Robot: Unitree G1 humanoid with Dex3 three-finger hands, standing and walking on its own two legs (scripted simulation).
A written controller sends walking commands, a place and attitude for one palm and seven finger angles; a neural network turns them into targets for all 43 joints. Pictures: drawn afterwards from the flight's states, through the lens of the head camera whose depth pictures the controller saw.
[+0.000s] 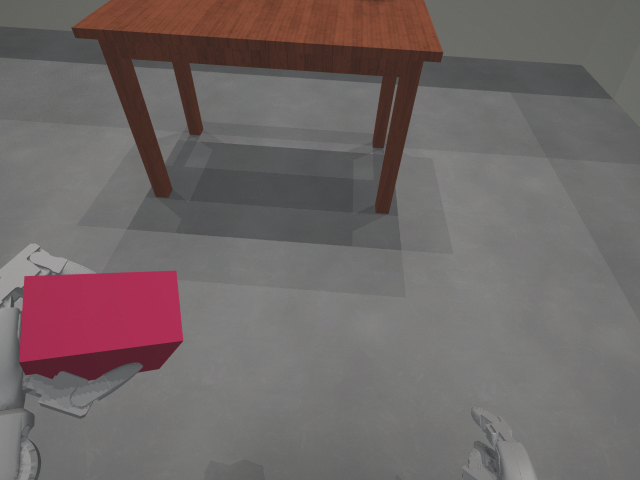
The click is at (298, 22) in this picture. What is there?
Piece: table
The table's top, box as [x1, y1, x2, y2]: [71, 0, 442, 61]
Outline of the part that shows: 71,27 75,37 426,61 440,61 442,55 441,47 423,0 110,0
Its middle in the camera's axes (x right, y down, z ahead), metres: -0.19 -0.88 +1.49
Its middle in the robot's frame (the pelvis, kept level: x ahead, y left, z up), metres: +1.70 +0.28 -0.02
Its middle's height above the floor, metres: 0.75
